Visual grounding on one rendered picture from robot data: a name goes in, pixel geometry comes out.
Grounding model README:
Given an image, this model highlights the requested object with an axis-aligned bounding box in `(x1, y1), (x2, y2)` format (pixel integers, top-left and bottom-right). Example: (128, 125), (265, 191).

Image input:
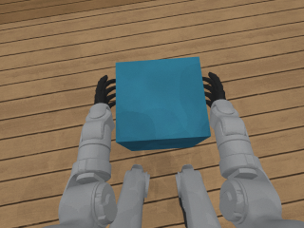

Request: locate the carton
(115, 56), (211, 151)

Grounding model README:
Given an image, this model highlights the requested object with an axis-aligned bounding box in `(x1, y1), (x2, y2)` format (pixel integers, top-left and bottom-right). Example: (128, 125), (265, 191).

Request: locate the robot right upper arm
(218, 178), (304, 228)

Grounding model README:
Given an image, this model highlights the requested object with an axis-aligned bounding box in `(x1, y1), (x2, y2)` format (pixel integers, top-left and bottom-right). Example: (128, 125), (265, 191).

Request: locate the robot left forearm
(58, 103), (115, 222)

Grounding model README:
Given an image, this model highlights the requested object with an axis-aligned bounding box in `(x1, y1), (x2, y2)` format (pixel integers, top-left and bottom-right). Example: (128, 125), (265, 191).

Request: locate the robot left upper arm
(42, 180), (118, 228)

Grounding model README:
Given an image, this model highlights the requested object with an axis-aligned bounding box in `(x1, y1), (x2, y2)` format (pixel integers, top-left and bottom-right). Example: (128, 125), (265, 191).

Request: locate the robot left hand
(94, 75), (116, 109)

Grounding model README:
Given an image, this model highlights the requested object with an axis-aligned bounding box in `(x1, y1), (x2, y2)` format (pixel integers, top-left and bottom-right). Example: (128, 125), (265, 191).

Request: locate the robot right forearm
(209, 99), (282, 211)

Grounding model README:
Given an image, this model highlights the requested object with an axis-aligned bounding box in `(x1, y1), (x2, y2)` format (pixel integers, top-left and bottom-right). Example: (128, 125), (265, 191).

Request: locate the robot right thigh
(175, 168), (221, 228)

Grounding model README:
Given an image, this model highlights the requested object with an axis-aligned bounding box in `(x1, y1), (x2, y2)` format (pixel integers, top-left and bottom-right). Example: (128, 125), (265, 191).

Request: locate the robot left shin
(123, 164), (144, 180)

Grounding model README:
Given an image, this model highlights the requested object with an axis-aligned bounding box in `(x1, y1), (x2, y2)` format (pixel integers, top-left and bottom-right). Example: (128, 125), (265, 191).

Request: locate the robot right hand
(202, 72), (226, 108)

